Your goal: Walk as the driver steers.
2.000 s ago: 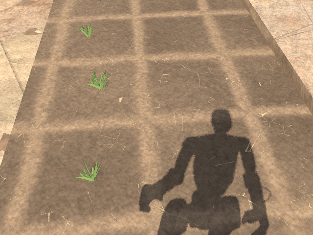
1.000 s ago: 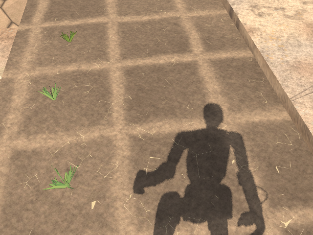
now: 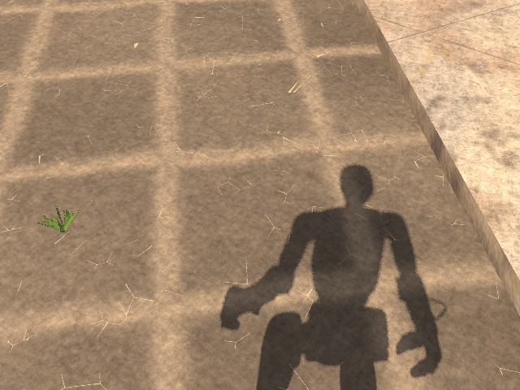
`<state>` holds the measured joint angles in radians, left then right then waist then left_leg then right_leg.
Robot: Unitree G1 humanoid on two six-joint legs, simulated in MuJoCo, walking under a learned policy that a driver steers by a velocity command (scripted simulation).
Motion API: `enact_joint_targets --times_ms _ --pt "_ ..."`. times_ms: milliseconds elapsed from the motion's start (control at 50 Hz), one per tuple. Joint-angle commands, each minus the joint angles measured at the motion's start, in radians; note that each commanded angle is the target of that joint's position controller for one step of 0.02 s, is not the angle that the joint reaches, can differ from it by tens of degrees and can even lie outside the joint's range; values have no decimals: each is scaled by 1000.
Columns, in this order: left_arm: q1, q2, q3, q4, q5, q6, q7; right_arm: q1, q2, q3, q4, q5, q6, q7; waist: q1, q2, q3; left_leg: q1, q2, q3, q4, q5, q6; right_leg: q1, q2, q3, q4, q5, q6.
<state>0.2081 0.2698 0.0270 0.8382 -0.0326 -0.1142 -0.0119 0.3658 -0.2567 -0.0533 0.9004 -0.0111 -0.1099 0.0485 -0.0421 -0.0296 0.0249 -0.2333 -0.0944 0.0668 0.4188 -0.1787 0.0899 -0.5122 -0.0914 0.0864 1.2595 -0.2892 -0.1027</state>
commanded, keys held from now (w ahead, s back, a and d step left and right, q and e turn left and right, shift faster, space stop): w+shift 0.34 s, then w+q+shift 0.32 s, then q+shift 0.28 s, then shift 0.06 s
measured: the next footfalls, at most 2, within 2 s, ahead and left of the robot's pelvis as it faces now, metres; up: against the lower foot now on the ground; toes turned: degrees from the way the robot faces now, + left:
right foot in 0.32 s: +0.56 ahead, -0.15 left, +0.00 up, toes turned -1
left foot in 0.80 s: +0.98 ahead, +0.08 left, +0.00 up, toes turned +19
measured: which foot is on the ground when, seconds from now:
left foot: down 0.00-0.30, up 0.32-0.78, down 0.80-1.00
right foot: up 0.00-0.30, down 0.32-0.80, up 0.82-1.00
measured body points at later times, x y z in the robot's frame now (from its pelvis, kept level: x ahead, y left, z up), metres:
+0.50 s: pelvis +0.49 -0.06 +0.00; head +0.50 -0.06 +0.45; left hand +0.51 +0.21 -0.13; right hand +0.61 -0.32 -0.12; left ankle +0.44 +0.10 -0.63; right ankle +0.52 -0.14 -0.74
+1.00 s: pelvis +0.88 +0.01 -0.01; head +0.92 +0.04 +0.44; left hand +0.97 +0.34 -0.08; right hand +1.09 -0.20 -0.12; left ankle +0.94 +0.07 -0.74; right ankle +0.98 -0.16 -0.64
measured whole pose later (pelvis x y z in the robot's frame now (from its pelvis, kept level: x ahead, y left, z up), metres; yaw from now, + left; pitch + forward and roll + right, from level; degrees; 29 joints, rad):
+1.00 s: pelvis +0.88 +0.01 -0.01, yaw +29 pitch +1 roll +0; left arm 0.02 0.27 0.03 0.63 0.02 -0.09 0.02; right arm 0.27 -0.29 -0.08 0.70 0.00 -0.03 0.02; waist -0.04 0.00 0.09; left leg -0.38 -0.21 -0.07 0.47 -0.08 0.16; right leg -0.62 -0.03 0.17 1.24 -0.44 0.06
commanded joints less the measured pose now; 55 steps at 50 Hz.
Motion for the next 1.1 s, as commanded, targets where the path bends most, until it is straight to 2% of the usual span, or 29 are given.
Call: enact_joint_targets --times_ms 20,100,160,220,260,300,320,340,360,380,400,420,440,460,500,580,660,720,760,780,800,820,840,860,880,900,960,1020,1100 --pt "44 14 -2 -53 14 21 6 -82 -62 0 -61 17 -26 -4 89 65 57 -41 270 -330 -308 -115 165 -169 -101 12 -87 67 37" --pt "-180 35 -6 -124 34 5 0 9 -95 -3 -43 16 -31 -33 18 34 120 -73 207 -164 -349 98 126 -179 -70 -67 -434 429 79" --pt "-300 22 -11 -164 16 -13 -25 115 -116 -1 -12 32 -32 -44 -28 30 130 -15 220 -115 -403 128 106 -50 -11 -109 -646 608 73" --pt "-374 46 -3 -209 4 -18 -47 163 -136 -4 11 33 -5 -52 -27 51 142 250 277 -94 -348 318 84 -119 35 -121 -782 524 51" --pt "-303 98 20 -213 -1 -17 -50 155 -180 -15 14 13 18 -57 38 122 54 404 318 -95 -203 748 62 -47 99 -152 -765 387 22" --pt "7 179 61 -150 -19 4 -31 105 -205 -21 15 -23 49 -61 224 203 -138 409 317 -61 187 1118 32 269 139 -176 -709 267 -32" --pt "254 228 72 -86 -4 21 -15 74 -161 -4 -18 -31 52 -66 312 149 -296 115 287 -66 534 887 18 674 -6 -6 -598 165 -57" --pt "325 315 97 -52 19 7 -29 287 60 52 -27 0 17 -34 152 -284 -504 -348 55 -148 981 -76 -40 1091 -266 617 -749 -354 -278" --pt "356 187 74 -34 28 3 -27 210 -53 33 -7 55 -16 -33 220 -236 -526 -448 61 -254 1053 -251 3 1098 -261 817 -966 -520 -215" --pt "269 129 59 -32 34 -1 -20 33 -126 10 -65 95 -27 -39 217 -178 -295 -539 114 -226 1068 -214 24 939 -244 623 -980 -398 -148" --pt "185 114 54 -40 43 -8 -21 -62 -112 17 -99 86 -33 -47 184 -7 -186 -517 157 -217 1017 -157 27 746 -215 483 -997 -216 -117" --pt "122 89 49 -34 56 -18 -26 -94 -93 11 -107 66 -29 -48 131 52 -96 -482 194 -212 954 -106 21 568 -189 366 -1016 -96 -107" --pt "79 46 37 -25 73 -29 -30 -50 -82 5 -100 60 -8 -45 70 20 -76 -405 240 -229 917 -62 20 451 -162 274 -1032 -32 -88" --pt "48 17 32 -15 65 -31 -34 -11 -63 2 -84 62 16 -42 38 -9 -58 -367 259 -228 891 -51 14 389 -143 197 -1056 4 -75" --pt "24 33 37 6 38 -30 -35 -5 -31 3 -85 65 51 -42 12 -37 11 -394 293 -214 854 -40 1 296 -137 67 -1109 74 -49" --pt "35 68 44 17 54 -35 -11 -158 -47 0 -143 54 62 -42 34 -1 111 -504 264 -176 660 211 -17 260 -66 -168 -1167 294 10" --pt "129 106 41 31 56 -30 22 -292 -42 4 -194 47 40 -6 81 54 133 -513 206 -44 438 413 5 398 -61 -293 -1181 491 67" --pt "161 178 50 14 53 7 65 -330 -71 -11 -241 31 19 41 61 18 89 -364 71 128 255 435 20 522 -64 -356 -975 1098 138" --pt "119 242 67 -15 44 38 92 -101 -133 -48 -203 40 32 50 -65 -80 -49 -83 -15 148 274 325 32 519 -101 -338 -677 1405 144" --pt "42 253 72 -41 43 42 86 136 -221 -88 -149 39 53 34 -189 -92 -144 178 -4 68 284 303 72 420 -107 -303 -421 1371 141" --pt "-6 196 66 -52 11 30 55 228 -232 -96 -115 41 70 -5 -223 61 -129 323 69 -58 106 439 116 289 27 -314 -40 647 165" --pt "64 -8 14 -115 50 -4 20 117 -267 -81 -144 -4 71 -19 -37 427 -111 478 182 -354 227 994 203 -66 211 -193 355 -383 184" --pt "204 32 2 -147 26 -32 4 72 -292 -78 -212 -63 47 -14 9 308 -446 638 401 -778 92 787 407 -167 220 62 513 -360 164" --pt "106 137 22 -164 23 -39 6 16 -272 -91 -266 -32 47 -7 -36 82 -450 560 369 -808 -8 525 378 -142 175 100 414 -280 123" --pt "25 131 28 -199 20 -34 13 -60 -238 -82 -279 9 43 -7 17 -49 -270 382 324 -756 -67 331 343 -195 144 81 296 -236 113" --pt "9 131 31 -190 35 -17 23 -127 -197 -67 -295 29 41 -8 65 -141 -185 215 295 -716 -104 274 306 -160 103 77 218 -202 122" --pt "20 148 49 -200 47 39 38 -196 -177 -65 -325 14 53 -28 115 -79 -86 -95 213 -520 -113 536 259 -37 49 51 13 -177 172" --pt "-24 87 33 -219 59 51 54 -134 -180 -64 -297 14 77 -66 79 -17 -154 -124 143 -375 -35 750 212 -6 67 -4 -194 -16 208" --pt "-107 79 26 -232 45 63 51 -121 -147 -51 -293 24 123 -95 22 96 -211 -39 114 -345 17 563 116 -11 75 -9 -398 196 215"
Velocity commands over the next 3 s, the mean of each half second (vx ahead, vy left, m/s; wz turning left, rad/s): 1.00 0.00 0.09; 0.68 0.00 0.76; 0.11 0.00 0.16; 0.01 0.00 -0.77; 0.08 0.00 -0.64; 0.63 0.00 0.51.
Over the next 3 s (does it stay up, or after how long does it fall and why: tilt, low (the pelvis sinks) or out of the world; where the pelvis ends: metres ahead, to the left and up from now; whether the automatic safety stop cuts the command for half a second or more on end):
stays up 1.32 -0.02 -0.02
